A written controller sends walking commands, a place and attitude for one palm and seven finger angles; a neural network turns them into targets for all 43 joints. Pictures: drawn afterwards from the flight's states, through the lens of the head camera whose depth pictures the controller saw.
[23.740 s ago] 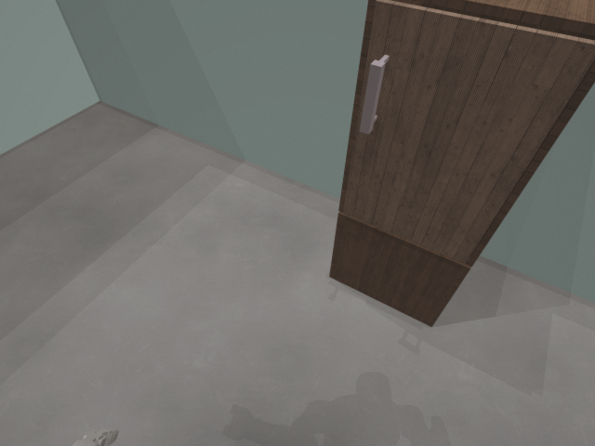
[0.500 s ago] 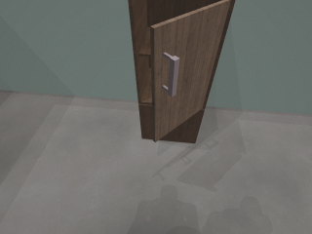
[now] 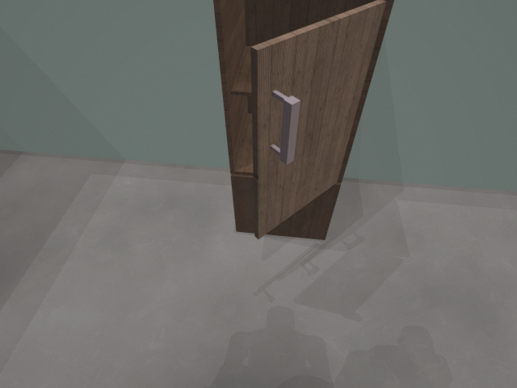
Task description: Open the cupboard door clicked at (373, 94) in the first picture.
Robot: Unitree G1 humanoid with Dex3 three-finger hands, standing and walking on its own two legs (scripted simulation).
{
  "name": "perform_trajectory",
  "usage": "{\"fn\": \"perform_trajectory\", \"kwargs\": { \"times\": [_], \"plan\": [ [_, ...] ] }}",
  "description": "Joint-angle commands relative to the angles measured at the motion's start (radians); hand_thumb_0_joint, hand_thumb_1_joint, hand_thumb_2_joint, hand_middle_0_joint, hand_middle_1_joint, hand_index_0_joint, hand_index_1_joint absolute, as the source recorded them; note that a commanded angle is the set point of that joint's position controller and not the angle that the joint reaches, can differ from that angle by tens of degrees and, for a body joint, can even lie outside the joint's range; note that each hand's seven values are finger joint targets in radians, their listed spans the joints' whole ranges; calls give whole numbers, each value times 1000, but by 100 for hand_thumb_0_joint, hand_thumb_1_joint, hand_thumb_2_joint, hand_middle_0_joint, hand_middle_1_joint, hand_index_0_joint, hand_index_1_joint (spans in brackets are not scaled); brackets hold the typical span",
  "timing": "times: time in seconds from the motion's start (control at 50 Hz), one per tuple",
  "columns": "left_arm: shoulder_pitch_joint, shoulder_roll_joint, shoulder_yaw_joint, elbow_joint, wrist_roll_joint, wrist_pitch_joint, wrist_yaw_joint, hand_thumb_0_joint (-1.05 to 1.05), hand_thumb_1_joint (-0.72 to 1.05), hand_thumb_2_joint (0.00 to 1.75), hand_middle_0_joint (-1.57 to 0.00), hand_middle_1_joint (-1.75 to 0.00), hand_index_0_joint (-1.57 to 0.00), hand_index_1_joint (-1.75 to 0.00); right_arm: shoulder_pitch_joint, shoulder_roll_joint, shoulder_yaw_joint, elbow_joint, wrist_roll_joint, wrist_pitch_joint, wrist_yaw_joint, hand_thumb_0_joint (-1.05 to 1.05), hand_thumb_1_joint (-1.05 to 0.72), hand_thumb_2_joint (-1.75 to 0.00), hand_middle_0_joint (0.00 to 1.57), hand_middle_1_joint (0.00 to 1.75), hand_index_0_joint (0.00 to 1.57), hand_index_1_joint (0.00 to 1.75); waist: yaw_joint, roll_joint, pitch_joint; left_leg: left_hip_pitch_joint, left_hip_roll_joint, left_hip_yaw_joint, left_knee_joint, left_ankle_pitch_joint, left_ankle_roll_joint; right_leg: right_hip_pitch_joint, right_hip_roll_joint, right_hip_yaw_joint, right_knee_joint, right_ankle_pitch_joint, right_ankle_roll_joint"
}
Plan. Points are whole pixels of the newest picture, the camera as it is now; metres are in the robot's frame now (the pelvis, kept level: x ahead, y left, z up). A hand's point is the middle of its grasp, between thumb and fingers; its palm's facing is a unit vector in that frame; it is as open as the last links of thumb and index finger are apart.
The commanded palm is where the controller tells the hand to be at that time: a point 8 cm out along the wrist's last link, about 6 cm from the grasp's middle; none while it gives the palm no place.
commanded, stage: walk to a spot facing it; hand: left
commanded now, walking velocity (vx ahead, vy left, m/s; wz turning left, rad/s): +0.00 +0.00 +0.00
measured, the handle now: (282, 128) +0.60 -0.02 +0.07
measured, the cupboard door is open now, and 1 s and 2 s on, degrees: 47 47 47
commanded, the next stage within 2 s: none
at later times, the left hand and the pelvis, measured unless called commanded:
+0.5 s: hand out of the picture +0.06 +0.18 -0.18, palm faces -0.08 -0.96 -0.25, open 7.4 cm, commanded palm none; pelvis +0.00 -0.01 -0.02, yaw -9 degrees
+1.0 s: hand out of the picture +0.14 +0.18 -0.18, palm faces -0.34 -0.91 -0.23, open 7.4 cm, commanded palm none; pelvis +0.02 +0.01 -0.01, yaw -25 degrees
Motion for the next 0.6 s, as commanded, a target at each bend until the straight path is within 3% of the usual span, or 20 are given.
{"fn": "perform_trajectory", "kwargs": {
  "times": [0.0, 0.08, 0.14, 0.24, 0.28, 0.32, 0.34, 0.38, 0.4, 0.42, 0.46, 0.48, 0.5, 0.52, 0.54, 0.56, 0.58],
  "plan": [
    [73, 105, 13, -16, 3, -13, 7, 0, 90, 90, -20, -30, -20, -30, 76, -76, -12, -5, -4, -3, -8, 0, -90, -90, 20, 30, 20, 30, 3, -10, 55, -42, 90, -86, -87, 80, 9, -23, -102, 97, -102, 62, -14],
    [71, 108, 13, -16, 2, -14, 7, 0, 90, 90, -20, -30, -20, -30, 75, -81, -12, -7, -5, -4, -9, 0, -90, -90, 20, 30, 20, 30, 3, -7, 38, -34, 91, -88, -88, 87, 10, -10, -100, 101, -103, 70, -15],
    [62, 121, 29, -28, 5, -1, 5, 0, 90, 90, -20, -30, -20, -30, 70, -90, -24, -14, -2, 7, -16, 0, -90, -90, 20, 30, 20, 30, 2, -9, 40, -15, 104, -57, -40, 91, 7, -49, -102, 120, -78, 111, -21],
    [14, 155, 65, -87, 13, 24, -7, 0, 90, 90, -20, -30, -20, -30, 45, -125, -55, -69, -4, 25, -23, 0, -90, -90, 20, 30, 20, 30, -6, -19, 29, -32, 129, -22, 20, 5, 7, -126, -96, 171, -16, 99, -38],
    [-3, 159, 74, -117, 16, 32, -14, 0, 90, 90, -20, -30, -20, -30, 36, -141, -67, -94, -6, 23, -25, 0, -90, -90, 20, 30, 20, 30, -7, 1, 18, -29, 162, -41, 8, -6, 21, -155, -73, 170, 32, 106, -34],
    [-14, 153, 78, -144, 18, 37, -20, 0, 90, 90, -20, -30, -20, -30, 27, -172, -78, -118, -7, 20, -28, 0, -90, -90, 20, 30, 20, 30, -5, 61, 10, -15, 213, -78, -23, -10, 43, -195, -34, 152, 111, 102, -21],
    [-24, 145, 80, -156, 18, 39, -23, 0, 90, 90, -20, -30, -20, -30, 30, -189, -82, -128, -7, 19, -30, 0, -90, -90, 20, 30, 20, 30, -4, 96, 0, -20, 257, -112, -54, -18, 66, -205, -8, 128, 179, 58, -13],
    [-48, 132, 84, -187, 22, 51, -32, 0, 90, 90, -20, -30, -20, -30, 24, -219, -94, -150, -16, 13, -31, 0, -90, -90, 20, 30, 20, 30, -7, 166, 11, -45, 366, -175, -128, -5, 134, -248, 17, 81, 389, -182, 5],
    [-59, 126, 84, -204, 22, 53, -36, 0, 90, 90, -20, -30, -20, -30, 13, -227, -94, -161, -20, 10, -30, 0, -90, -90, 20, 30, 20, 30, -5, 187, 13, -34, 389, -173, -129, 69, 159, -273, 5, 82, 447, -254, 8],
    [-64, 121, 85, -212, 22, 50, -38, 0, 90, 90, -20, -30, -20, -30, -3, -226, -94, -172, -23, 8, -28, 0, -90, -90, 20, 30, 20, 30, 1, 154, 16, -29, 388, -139, -96, 159, 160, -268, -7, 86, 440, -270, 7],
    [-18, 121, 86, -209, 19, 41, -41, 0, 90, 90, -20, -30, -20, -30, -43, -235, -95, -192, -23, 7, -26, 0, -90, -90, 20, 30, 20, 30, 34, 92, -17, -39, 353, -47, 17, 280, 117, -164, -7, 66, 297, -175, 7],
    [27, 134, 89, -200, 19, 35, -41, 0, 90, 90, -20, -30, -20, -30, -59, -238, -96, -201, -18, 10, -25, 0, -90, -90, 20, 30, 20, 30, 56, 51, -35, -48, 304, 3, 116, 279, 75, -88, -3, 66, 154, -44, 4],
    [71, 208, 104, -195, 27, 24, -32, 0, 90, 90, -20, -30, -20, -30, -75, -210, -96, -220, -5, 16, -20, 0, -90, -90, 20, 30, 20, 30, 77, -152, -46, -160, 188, 88, 318, 99, 1, 16, -109, 259, -24, 222, -39],
    [93, 311, 122, -188, 28, 18, -19, 0, 90, 90, -20, -30, -20, -30, -113, -155, -86, -264, 5, 20, -9, 0, -90, -90, 20, 30, 20, 30, 90, -363, -34, -367, 39, 115, 536, -378, -57, 87, -329, 555, -101, 471, -155],
    [124, 310, 122, -188, 14, 21, -7, 0, 90, 90, -20, -30, -20, -30, -133, -177, -88, -270, 1, 38, -12, 0, -90, -90, 20, 30, 20, 30, 107, -273, -49, -390, 41, -19, 683, -408, -54, 72, -340, 586, -106, 449, -186],
    [71, 296, 122, -198, 17, 25, 0, 0, 90, 90, -20, -30, -20, -30, -163, -167, -91, -266, 2, 40, -13, 0, -90, -90, 20, 30, 20, 30, 82, -240, -23, -445, 51, -75, 753, -358, -54, 75, -295, 575, -78, 407, -203],
    [28, 271, 115, -213, 15, 23, 3, 0, 90, 90, -20, -30, -20, -30, -170, -171, -89, -270, 1, 38, -9, 0, -90, -90, 20, 30, 20, 30, 65, -191, -21, -469, 64, -101, 773, -294, -60, 91, -262, 524, -52, 416, -207]
  ]
}}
